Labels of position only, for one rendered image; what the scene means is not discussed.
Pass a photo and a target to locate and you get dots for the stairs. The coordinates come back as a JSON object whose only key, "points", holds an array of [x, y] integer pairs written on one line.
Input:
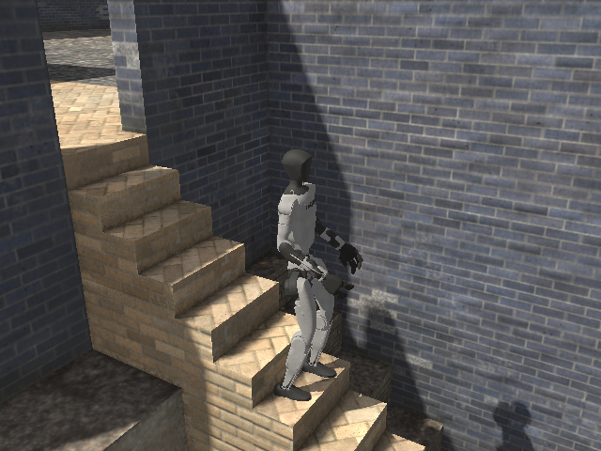
{"points": [[164, 295]]}

